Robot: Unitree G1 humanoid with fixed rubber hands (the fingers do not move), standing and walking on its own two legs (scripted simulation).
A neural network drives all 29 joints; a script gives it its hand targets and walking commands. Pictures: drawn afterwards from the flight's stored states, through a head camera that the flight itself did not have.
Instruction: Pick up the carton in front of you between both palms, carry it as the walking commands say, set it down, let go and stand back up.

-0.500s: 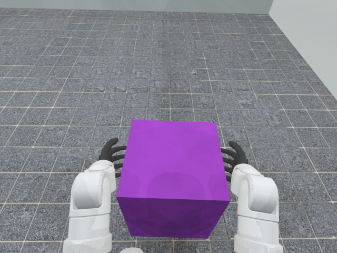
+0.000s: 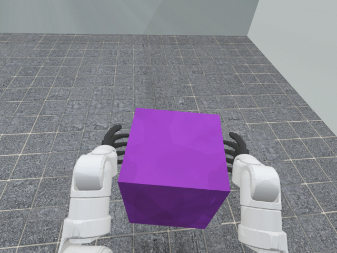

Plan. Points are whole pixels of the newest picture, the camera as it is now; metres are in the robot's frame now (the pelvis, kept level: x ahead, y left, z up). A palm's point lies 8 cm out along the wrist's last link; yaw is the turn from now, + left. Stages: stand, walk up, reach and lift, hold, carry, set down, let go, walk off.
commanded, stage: carry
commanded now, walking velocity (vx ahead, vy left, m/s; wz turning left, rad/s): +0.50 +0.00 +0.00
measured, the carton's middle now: (172, 171) +0.32 -0.01 +0.01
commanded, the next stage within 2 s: none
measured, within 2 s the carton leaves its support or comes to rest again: neither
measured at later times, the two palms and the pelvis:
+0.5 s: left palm (130, 86) +0.57 +0.13 +0.08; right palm (220, 88) +0.60 -0.17 +0.08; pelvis +0.32 -0.04 +0.00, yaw +4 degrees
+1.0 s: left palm (130, 41) +0.91 +0.17 +0.08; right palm (198, 44) +0.90 -0.13 +0.09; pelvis +0.64 +0.02 +0.01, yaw +0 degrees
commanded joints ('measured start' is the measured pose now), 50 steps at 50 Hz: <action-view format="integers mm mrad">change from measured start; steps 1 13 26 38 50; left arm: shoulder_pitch -498 -352 -295 -274 -255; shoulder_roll -1016 -971 -1017 -901 -1033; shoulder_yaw -686 -738 -752 -732 -767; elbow -111 -265 -302 -265 -306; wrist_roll -396 -412 -437 -389 -382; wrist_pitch -13 29 -5 48 -21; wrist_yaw -228 -266 -294 -281 -254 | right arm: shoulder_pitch -573 -365 -314 -260 -304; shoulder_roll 999 950 1018 897 1004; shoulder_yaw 709 718 763 710 760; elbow -133 -235 -271 -197 -303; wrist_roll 461 402 375 361 433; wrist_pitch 6 41 4 49 -1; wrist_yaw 303 311 287 305 329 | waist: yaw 20 28 47 -2 17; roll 117 155 -114 146 140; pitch -230 -173 -203 -272 -192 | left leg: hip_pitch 281 347 -322 449 355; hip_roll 277 189 97 271 268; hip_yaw -280 -17 -99 -362 -168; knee -256 62 384 -36 -245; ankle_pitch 1 598 -30 -97 131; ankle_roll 77 -16 -104 42 58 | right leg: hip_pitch -82 273 600 203 -75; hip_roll -35 90 -207 -14 -38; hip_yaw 1 -204 68 -151 -39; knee -173 -600 -831 -80 -244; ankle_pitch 93 233 275 293 141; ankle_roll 26 -17 -130 48 34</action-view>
